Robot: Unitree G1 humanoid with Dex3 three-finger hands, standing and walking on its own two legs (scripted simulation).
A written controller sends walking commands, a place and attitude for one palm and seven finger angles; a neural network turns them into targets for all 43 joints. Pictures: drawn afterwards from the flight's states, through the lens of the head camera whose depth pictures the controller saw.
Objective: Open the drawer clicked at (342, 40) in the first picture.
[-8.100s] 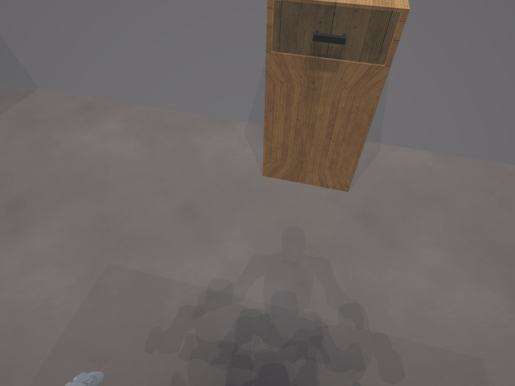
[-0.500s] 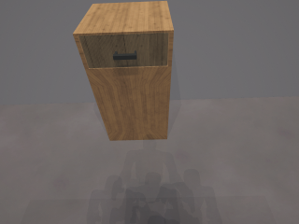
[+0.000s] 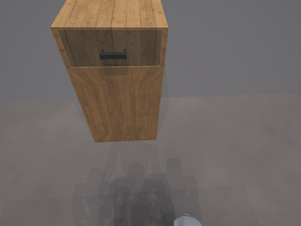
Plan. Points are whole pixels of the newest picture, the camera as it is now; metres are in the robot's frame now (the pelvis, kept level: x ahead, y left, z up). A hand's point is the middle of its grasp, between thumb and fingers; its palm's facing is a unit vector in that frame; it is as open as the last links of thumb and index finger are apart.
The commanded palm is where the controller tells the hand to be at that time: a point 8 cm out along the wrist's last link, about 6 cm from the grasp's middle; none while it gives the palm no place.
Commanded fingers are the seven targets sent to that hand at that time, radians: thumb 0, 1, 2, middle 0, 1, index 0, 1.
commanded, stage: take the last steps up to it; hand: left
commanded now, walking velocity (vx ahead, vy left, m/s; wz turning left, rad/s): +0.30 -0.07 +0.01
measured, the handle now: (113, 53) +0.79 +0.18 +0.02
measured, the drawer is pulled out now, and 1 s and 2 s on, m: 0.00 0.00 0.00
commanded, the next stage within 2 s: come to a stop and stand still in 0.62 s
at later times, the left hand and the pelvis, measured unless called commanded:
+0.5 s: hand out of the picture +0.15 +0.16 -0.20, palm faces +0.08 -0.99 -0.14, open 7.3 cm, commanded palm none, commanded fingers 0.00 0.90 0.90 -0.20 -0.30 -0.20 -0.30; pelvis +0.17 -0.01 -0.02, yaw +1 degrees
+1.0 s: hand (118, 159) +0.37 +0.12 -0.17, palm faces +0.01 -0.97 -0.26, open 7.3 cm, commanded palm none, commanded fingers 0.00 0.90 0.90 -0.20 -0.30 -0.20 -0.30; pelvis +0.29 -0.06 -0.01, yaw +1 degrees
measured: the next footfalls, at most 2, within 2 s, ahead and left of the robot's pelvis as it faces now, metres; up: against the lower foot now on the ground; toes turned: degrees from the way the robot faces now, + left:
right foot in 0.08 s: +0.16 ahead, -0.15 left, +0.00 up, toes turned -9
left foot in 0.46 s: +0.27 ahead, +0.09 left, +0.00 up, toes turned +11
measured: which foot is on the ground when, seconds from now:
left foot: down 0.00-0.10, up 0.12-0.44, down 0.46-0.92, up 0.94-1.00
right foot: up 0.00-0.06, down 0.08-0.48, up 0.50-0.88, down 0.90-1.00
